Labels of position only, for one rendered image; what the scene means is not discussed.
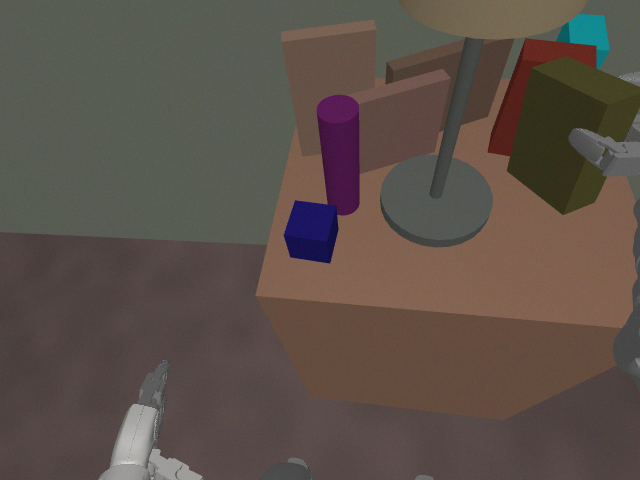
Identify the desk lamp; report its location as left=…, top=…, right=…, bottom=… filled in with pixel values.
left=380, top=0, right=588, bottom=247

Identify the left robot hand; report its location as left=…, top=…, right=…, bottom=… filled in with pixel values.
left=109, top=359, right=204, bottom=480

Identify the right robot arm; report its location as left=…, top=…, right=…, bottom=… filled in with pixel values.
left=613, top=198, right=640, bottom=393

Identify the left robot arm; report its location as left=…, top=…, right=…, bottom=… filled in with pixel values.
left=98, top=464, right=151, bottom=480

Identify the right robot hand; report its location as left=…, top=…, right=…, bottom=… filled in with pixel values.
left=568, top=71, right=640, bottom=177

